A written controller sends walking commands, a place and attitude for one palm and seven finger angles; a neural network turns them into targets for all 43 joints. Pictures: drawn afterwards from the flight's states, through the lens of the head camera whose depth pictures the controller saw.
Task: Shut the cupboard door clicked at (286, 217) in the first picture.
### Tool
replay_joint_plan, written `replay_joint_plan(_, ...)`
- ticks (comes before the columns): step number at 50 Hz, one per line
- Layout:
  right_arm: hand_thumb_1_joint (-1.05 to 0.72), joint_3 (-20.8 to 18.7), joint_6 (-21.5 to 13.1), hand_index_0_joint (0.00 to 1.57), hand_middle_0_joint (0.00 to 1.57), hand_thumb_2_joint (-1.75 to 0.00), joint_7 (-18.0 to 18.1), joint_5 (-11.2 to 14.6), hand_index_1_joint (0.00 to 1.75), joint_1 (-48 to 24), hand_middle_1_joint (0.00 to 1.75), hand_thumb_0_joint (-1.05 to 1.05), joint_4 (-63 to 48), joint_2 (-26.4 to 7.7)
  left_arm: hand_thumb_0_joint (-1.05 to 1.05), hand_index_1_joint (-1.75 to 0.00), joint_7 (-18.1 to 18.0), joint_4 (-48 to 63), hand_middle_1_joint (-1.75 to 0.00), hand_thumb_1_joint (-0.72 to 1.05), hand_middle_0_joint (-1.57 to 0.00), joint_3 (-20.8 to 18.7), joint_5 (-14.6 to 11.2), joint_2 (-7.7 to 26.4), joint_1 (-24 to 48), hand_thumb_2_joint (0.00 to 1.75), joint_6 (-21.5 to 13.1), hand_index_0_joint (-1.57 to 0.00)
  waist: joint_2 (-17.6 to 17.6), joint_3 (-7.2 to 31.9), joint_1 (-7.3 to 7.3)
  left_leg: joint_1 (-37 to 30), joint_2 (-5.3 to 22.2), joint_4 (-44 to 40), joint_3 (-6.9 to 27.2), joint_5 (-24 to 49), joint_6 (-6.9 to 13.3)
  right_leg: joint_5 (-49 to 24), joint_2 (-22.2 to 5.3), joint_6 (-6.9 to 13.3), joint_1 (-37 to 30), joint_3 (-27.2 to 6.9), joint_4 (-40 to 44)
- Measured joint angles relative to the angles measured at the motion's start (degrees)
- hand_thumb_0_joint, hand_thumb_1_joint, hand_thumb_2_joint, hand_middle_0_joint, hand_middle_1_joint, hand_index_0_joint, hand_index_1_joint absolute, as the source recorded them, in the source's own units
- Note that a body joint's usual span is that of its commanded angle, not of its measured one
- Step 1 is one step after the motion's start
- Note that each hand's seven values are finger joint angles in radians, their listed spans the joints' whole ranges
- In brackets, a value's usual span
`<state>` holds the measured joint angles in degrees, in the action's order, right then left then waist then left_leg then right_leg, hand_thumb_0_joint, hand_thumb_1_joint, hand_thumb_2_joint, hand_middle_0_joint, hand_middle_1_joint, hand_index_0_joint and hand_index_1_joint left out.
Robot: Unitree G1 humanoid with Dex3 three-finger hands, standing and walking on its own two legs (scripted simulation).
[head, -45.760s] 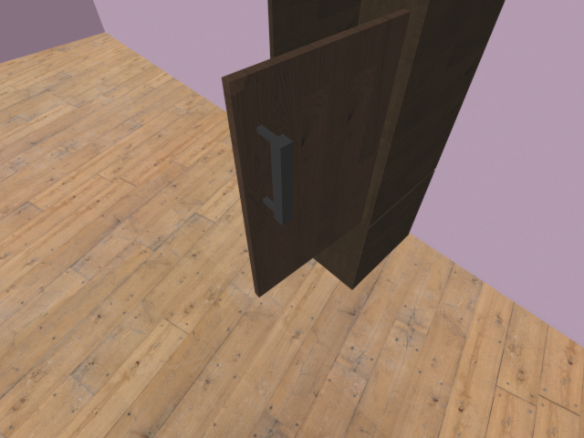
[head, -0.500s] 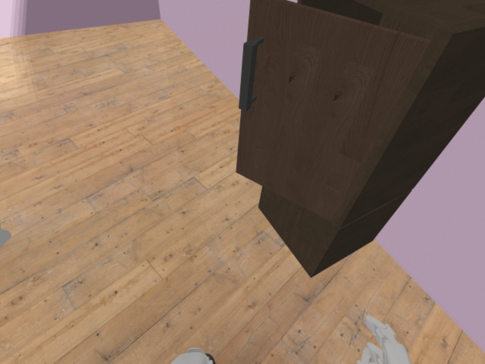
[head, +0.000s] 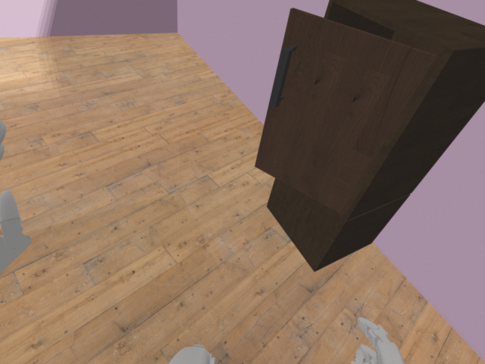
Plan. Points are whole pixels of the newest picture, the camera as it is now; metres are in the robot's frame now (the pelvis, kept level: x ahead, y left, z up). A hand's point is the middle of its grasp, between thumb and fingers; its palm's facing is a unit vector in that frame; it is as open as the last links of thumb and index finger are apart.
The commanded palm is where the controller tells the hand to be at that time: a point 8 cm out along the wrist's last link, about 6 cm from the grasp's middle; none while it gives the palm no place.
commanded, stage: stop stepping back and stand still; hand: left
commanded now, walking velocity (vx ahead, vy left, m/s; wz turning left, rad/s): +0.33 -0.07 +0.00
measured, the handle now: (283, 76) +0.90 -0.01 +0.09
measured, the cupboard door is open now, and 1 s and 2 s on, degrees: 27 27 27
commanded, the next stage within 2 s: let the arm hang, fingers relaxed in 1.36 s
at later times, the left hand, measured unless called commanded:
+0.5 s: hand out of the picture +0.10 +0.36 +0.20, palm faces +0.44 -0.82 -0.37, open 7.4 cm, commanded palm +0.05 +0.37 +0.20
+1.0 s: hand out of the picture +0.12 +0.37 +0.18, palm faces +0.29 -0.80 -0.53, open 7.4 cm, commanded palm +0.06 +0.40 +0.20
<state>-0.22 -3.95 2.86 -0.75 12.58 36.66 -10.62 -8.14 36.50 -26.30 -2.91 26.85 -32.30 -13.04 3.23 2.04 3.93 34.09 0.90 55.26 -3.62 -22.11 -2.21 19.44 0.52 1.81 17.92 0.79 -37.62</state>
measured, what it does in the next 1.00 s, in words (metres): steps to the left: left foot, then right foot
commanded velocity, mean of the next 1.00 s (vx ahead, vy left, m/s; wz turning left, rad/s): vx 0.14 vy -0.17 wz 0.00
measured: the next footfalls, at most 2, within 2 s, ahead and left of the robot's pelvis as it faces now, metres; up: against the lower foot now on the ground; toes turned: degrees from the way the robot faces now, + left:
left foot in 0.06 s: +0.10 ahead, +0.09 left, -0.01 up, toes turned +0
right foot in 0.36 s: -0.14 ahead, -0.02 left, +0.00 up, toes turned -12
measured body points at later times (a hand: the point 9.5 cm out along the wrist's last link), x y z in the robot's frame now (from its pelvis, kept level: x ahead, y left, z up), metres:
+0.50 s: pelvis -0.12 +0.09 +0.01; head -0.15 +0.13 +0.46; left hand +0.08 +0.40 +0.22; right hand -0.03 -0.17 -0.07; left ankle -0.04 +0.21 -0.66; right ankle -0.18 -0.01 -0.72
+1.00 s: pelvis -0.12 +0.12 +0.02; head -0.10 +0.13 +0.47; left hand +0.09 +0.41 +0.20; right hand +0.02 -0.10 -0.08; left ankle -0.05 +0.24 -0.72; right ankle -0.18 +0.04 -0.72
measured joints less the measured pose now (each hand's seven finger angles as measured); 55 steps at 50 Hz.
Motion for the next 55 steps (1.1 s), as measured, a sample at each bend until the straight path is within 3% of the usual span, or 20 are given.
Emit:
replay_joint_plan(2,-0.91,0.8,0.4,0.21,0.20,-0.90,0.8,-0.1,0.30,2.1,0.30,0.01,0.7,-0.8,0.01,-0.30,-1.0,-1.6,-0.30,0.89,-0.21,1.2,0.6,-2.3,2.3,0.90,0.7,-0.21,-0.4,2.2,0.98,-8.1,0.8,-8.4,2.2,-2.1,0.8,2.3,-1.0,-1.6,1.4,0.6,-0.7)
replay_joint_plan(3,-0.90,0.7,-0.1,0.21,0.20,-0.90,1.4,0.2,0.30,2.4,0.30,0.01,0.7,-1.3,0.01,-0.30,-1.6,-3.3,-0.30,0.89,-0.21,1.6,0.8,-3.3,5.5,0.90,1.2,-0.21,-1.3,2.2,0.37,-9.6,0.9,-12.6,3.5,-0.5,1.9,4.2,-1.1,-2.1,2.6,1.1,-2.2)
replay_joint_plan(5,-0.91,0.4,-1.2,0.21,0.20,-0.90,2.0,0.5,0.30,1.1,0.30,0.01,2.1,-0.3,0.01,-0.30,-2.6,-8.1,-0.30,0.89,-0.21,1.7,1.3,-4.4,12.9,0.90,2.2,-0.21,-0.5,-1.3,-0.70,-9.4,-0.6,-12.9,2.8,5.4,4.9,5.9,-0.6,-2.5,4.6,-1.7,-8.8)
replay_joint_plan(6,-0.91,0.6,-1.6,0.21,0.20,-0.90,1.7,0.5,0.30,0.5,0.30,0.01,2.7,0.6,0.01,-0.30,-2.7,-10.0,-0.30,0.89,-0.20,1.3,1.3,-4.6,14.9,0.90,3.0,-0.21,-0.1,-2.4,-1.51,-10.0,-0.7,-14.3,2.3,7.4,5.1,6.0,0.4,-2.5,5.8,-2.9,-13.1)
replay_joint_plan(10,-0.91,1.7,-1.1,0.21,0.20,-0.90,-1.2,0.2,0.30,1.2,0.30,0.02,1.7,3.8,0.01,-0.30,-1.5,-7.8,-0.30,0.90,-0.20,1.7,0.7,-4.2,10.5,0.90,6.7,-0.20,-0.1,-3.0,-5.24,-14.0,0.8,-25.2,0.4,10.7,2.1,4.0,4.3,-1.7,7.1,-0.9,-21.4)
replay_joint_plan(15,-0.90,1.4,1.1,0.21,0.20,-0.90,-1.3,-0.8,0.30,4.3,0.30,0.02,-1.3,4.2,0.01,-0.30,0.2,0.1,-0.30,0.89,-0.20,4.3,0.0,0.0,-3.2,0.90,6.2,-0.20,-2.9,-0.4,-6.31,-16.3,2.7,-37.1,-1.4,10.2,-1.8,8.9,7.4,0.7,-4.5,9.0,-3.1)
replay_joint_plan(17,-0.90,1.0,1.5,0.21,0.21,-0.90,-0.8,0.0,0.30,4.7,0.30,0.01,-2.5,3.8,0.01,-0.30,0.3,1.8,-0.30,0.89,-0.21,1.8,-0.3,5.1,-5.7,0.90,6.1,-0.21,-0.5,0.6,-5.35,-10.2,0.6,-28.1,-3.7,3.6,-2.8,7.7,5.3,4.3,-11.1,9.3,8.5)
replay_joint_plan(18,-0.90,1.1,1.6,0.21,0.21,-0.90,-0.7,0.3,0.30,4.3,0.30,0.01,-3.2,3.4,0.01,-0.30,-0.1,2.6,-0.30,0.89,-0.21,-0.8,-0.3,7.6,-6.2,0.90,5.5,-0.21,2.7,1.2,-3.86,-4.7,-1.6,-17.7,-4.6,0.8,-2.0,7.4,2.1,7.3,-12.8,5.4,13.3)
replay_joint_plan(19,-0.90,0.9,1.6,0.21,0.21,-0.90,-0.6,0.2,0.30,2.8,0.30,0.01,-2.2,1.8,0.01,-0.30,-0.2,1.7,-0.30,0.89,-0.21,-1.6,-0.2,7.5,-4.4,0.90,4.5,-0.21,1.8,0.6,-2.23,-0.4,-0.5,-7.5,-2.9,-0.4,-1.3,3.1,1.8,7.6,-11.2,4.1,13.1)
replay_joint_plan(21,-0.90,0.3,2.8,0.21,0.20,-0.90,-0.4,0.2,0.30,0.7,0.30,0.01,1.1,0.1,0.01,-0.30,-0.8,-2.8,-0.30,0.89,-0.21,-1.7,0.0,6.3,0.1,0.90,2.4,-0.21,-1.1,-0.9,-1.97,2.1,2.3,4.8,1.0,-1.3,-0.4,1.0,2.9,3.7,-9.7,4.4,8.4)
replay_joint_plan(23,-0.90,-0.3,3.6,0.21,0.20,-0.90,0.0,0.8,0.30,1.6,0.30,0.01,2.7,-0.2,0.01,-0.30,-1.5,-7.5,-0.30,0.89,-0.21,-1.2,0.3,3.8,3.6,0.90,2.7,-0.21,-0.9,0.0,-2.57,1.3,3.4,8.2,2.0,-0.3,0.2,1.3,1.9,2.1,-10.2,4.6,7.7)
replay_joint_plan(25,-0.91,-0.4,3.8,0.21,0.20,-0.90,0.9,0.9,0.30,3.1,0.30,0.02,2.8,-0.8,0.01,-0.30,-2.3,-10.2,-0.30,0.89,-0.21,-0.2,0.3,-0.1,5.4,0.90,4.0,-0.21,-0.2,1.1,-3.19,-1.8,4.7,4.3,1.4,-0.8,0.9,1.5,0.3,1.4,-10.8,4.5,8.0)
replay_joint_plan(29,-0.91,-0.6,2.3,0.20,0.20,-0.90,2.6,0.5,0.30,5.6,0.30,0.02,1.5,-2.8,0.01,-0.30,-2.9,-8.2,-0.30,0.89,-0.20,3.7,0.4,-5.8,5.4,0.90,5.5,-0.21,-0.2,1.3,-4.96,-12.6,6.0,-14.9,-0.9,1.1,1.5,4.0,-2.4,-0.1,-9.8,6.0,4.1)
replay_joint_plan(32,-0.91,-0.9,1.1,0.20,0.20,-0.90,3.2,0.3,0.30,2.8,0.30,0.02,1.4,-1.3,0.01,-0.30,-2.3,-4.6,-0.30,0.89,-0.20,3.2,0.2,-4.2,5.4,0.90,4.7,-0.20,1.8,-2.4,-5.32,-12.2,4.8,-14.7,-2.3,7.2,2.4,10.0,-1.9,-0.6,-3.2,1.9,-9.6)
replay_joint_plan(36,-0.91,0.3,-0.4,0.20,0.20,-0.90,1.0,-0.5,0.30,0.4,0.30,0.02,1.0,2.8,0.02,-0.30,-0.7,-1.4,-0.30,0.89,-0.20,-0.8,0.6,0.7,4.3,0.90,3.2,-0.21,2.2,-5.1,-5.39,-13.7,5.2,-19.6,-2.8,9.3,3.0,4.7,0.5,-1.3,4.4,1.6,-18.8)
replay_joint_plan(40,-0.91,1.5,0.3,0.20,0.20,-0.90,-0.9,-0.6,0.30,0.4,0.30,0.01,-0.3,4.6,0.01,-0.30,0.0,0.6,-0.30,0.89,-0.21,-2.9,0.5,1.8,1.2,0.90,1.8,-0.21,-1.3,-4.6,-4.09,-15.6,7.0,-26.3,-3.4,12.7,2.8,1.7,1.1,-1.8,4.3,4.9,-10.7)
replay_joint_plan(45,-0.90,2.4,2.0,0.21,0.20,-0.90,-1.0,0.1,0.30,0.7,0.30,0.01,-2.0,4.7,0.01,-0.30,0.2,-3.8,-0.30,0.89,-0.20,-1.1,0.0,0.4,-1.2,0.90,3.7,-0.21,-5.0,-2.8,-3.51,-16.7,7.6,-31.1,-4.1,14.8,2.5,3.1,1.8,-1.8,-2.4,6.8,1.9)
replay_joint_plan(49,-0.90,2.7,2.4,0.21,0.21,-0.90,-0.5,0.4,0.30,0.4,0.30,0.01,-3.6,3.9,0.01,-0.30,-0.1,-5.9,-0.30,0.89,-0.20,0.2,-0.1,0.5,-1.8,0.90,6.7,-0.20,-2.8,-2.2,-3.67,-13.6,5.1,-25.9,-5.2,12.3,2.1,-1.3,0.4,0.0,-8.8,4.7,12.8)
replay_joint_plan(52,-0.90,1.6,2.1,0.21,0.21,-0.90,0.0,0.8,0.30,-0.8,0.30,0.01,-1.4,1.4,0.01,-0.30,-0.3,-6.8,-0.30,0.89,-0.20,3.1,-0.4,-2.4,0.3,0.90,7.2,-0.21,-4.9,-3.0,-4.17,-12.3,5.6,-21.1,-2.7,9.5,1.5,0.0,1.2,0.7,-8.3,5.7,8.7)
replay_joint_plan(55,-0.90,0.8,2.4,0.21,0.20,-0.90,0.6,1.5,0.30,-0.3,0.30,0.01,0.0,-0.1,0.01,-0.30,-0.9,-5.2,-0.30,0.89,-0.21,3.8,-0.4,-3.2,-0.1,0.90,6.4,-0.21,-3.5,-2.5,-4.51,-13.3,4.5,-19.9,-1.5,7.7,1.3,3.2,0.6,0.6,-8.8,5.6,6.1)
